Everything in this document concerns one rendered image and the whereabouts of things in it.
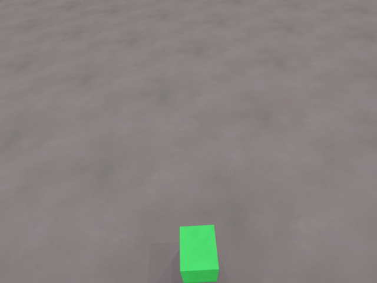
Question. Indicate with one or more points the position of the carton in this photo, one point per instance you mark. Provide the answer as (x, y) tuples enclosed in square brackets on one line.
[(198, 254)]

